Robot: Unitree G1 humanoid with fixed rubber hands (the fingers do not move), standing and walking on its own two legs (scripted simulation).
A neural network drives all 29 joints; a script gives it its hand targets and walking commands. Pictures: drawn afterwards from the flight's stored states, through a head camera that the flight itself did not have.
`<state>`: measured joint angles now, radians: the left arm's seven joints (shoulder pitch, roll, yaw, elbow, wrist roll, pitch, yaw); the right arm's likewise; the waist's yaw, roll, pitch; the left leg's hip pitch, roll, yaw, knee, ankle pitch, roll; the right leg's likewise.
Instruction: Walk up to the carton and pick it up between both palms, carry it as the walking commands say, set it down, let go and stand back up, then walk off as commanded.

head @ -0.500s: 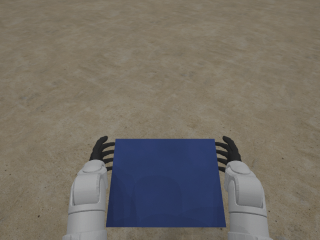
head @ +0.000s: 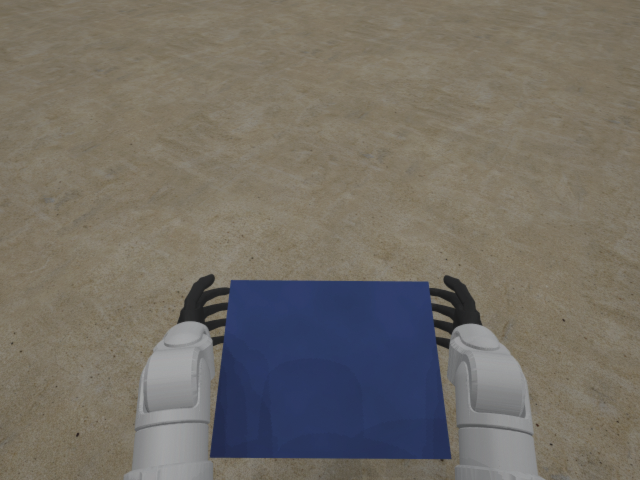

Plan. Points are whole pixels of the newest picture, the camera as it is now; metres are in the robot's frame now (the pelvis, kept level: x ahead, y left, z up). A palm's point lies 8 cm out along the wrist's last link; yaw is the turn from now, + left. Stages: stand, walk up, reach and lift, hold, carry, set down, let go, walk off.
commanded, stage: carry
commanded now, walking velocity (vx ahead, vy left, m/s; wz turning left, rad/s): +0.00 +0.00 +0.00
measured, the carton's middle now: (328, 374) +0.27 +0.00 -0.04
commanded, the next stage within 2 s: none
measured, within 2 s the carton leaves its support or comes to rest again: neither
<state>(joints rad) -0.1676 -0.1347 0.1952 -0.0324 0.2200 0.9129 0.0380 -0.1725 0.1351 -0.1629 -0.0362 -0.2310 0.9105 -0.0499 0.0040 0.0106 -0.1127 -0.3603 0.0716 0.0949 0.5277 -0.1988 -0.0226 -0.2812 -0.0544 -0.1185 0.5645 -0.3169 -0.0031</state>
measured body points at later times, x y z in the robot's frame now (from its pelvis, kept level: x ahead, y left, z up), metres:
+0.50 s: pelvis -0.01 +0.00 +0.00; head -0.03 +0.00 +0.45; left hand +0.27 +0.18 +0.06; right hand +0.28 -0.16 +0.05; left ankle +0.04 +0.14 -0.73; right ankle -0.01 -0.11 -0.73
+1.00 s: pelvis +0.05 +0.03 +0.02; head +0.05 +0.04 +0.47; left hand +0.34 +0.20 +0.07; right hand +0.34 -0.14 +0.08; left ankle +0.04 +0.13 -0.73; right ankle +0.04 -0.10 -0.70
